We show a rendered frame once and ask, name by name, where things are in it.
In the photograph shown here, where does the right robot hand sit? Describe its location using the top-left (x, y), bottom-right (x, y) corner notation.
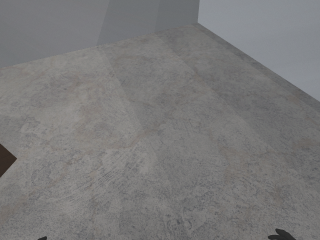
top-left (268, 228), bottom-right (296, 240)

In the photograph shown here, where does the pedestal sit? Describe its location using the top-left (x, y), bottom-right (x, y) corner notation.
top-left (0, 144), bottom-right (17, 177)

